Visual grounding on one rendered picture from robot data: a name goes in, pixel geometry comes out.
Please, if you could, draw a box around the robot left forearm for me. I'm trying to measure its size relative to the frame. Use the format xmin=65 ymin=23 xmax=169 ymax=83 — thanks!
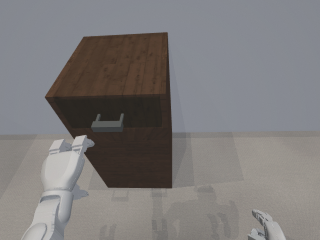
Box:
xmin=21 ymin=189 xmax=74 ymax=240

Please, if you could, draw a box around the cabinet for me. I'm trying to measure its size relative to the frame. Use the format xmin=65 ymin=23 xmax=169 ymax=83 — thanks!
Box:
xmin=45 ymin=32 xmax=172 ymax=189

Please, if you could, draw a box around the left robot hand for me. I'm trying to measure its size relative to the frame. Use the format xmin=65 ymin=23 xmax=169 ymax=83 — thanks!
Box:
xmin=40 ymin=135 xmax=95 ymax=200

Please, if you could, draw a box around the handle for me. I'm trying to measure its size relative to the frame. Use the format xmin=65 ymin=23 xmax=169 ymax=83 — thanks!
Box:
xmin=91 ymin=113 xmax=124 ymax=132

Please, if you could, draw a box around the drawer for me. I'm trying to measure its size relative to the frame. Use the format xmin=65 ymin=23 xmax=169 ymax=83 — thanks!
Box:
xmin=54 ymin=96 xmax=162 ymax=129

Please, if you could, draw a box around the right robot hand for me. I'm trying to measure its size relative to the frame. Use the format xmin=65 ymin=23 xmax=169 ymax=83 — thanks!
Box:
xmin=248 ymin=209 xmax=286 ymax=240

